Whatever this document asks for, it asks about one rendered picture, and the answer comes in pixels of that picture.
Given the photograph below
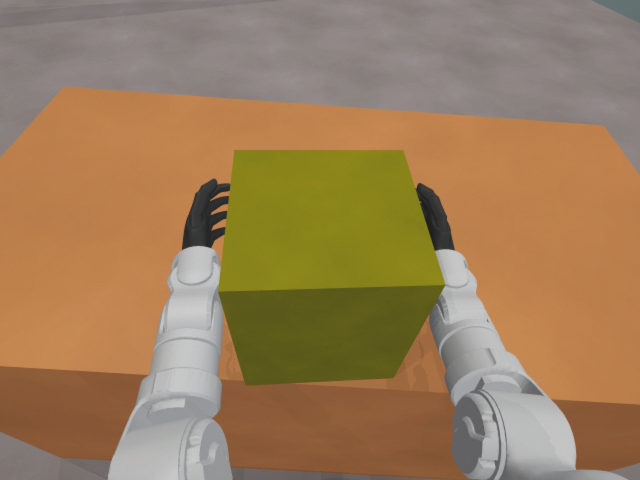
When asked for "carton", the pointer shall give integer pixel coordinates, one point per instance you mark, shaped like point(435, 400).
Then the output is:
point(328, 270)

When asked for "robot left forearm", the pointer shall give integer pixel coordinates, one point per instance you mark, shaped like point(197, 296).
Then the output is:
point(183, 380)

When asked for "robot right forearm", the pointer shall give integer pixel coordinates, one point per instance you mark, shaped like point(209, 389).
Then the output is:
point(467, 341)

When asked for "pedestal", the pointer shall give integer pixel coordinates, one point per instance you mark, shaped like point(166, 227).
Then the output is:
point(94, 198)

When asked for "left robot hand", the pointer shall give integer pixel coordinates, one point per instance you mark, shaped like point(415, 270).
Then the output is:
point(199, 223)

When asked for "left robot upper arm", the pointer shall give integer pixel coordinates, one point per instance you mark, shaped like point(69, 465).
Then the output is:
point(193, 448)

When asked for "right robot upper arm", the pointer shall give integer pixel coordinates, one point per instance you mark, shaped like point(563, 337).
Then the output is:
point(501, 435)

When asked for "right robot hand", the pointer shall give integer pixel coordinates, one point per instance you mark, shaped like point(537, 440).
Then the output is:
point(436, 218)

